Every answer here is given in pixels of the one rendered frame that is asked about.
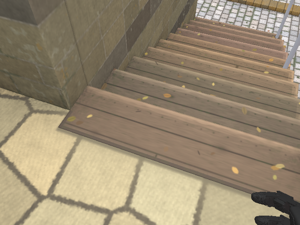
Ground stairs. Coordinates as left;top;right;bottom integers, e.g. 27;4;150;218
101;17;300;148

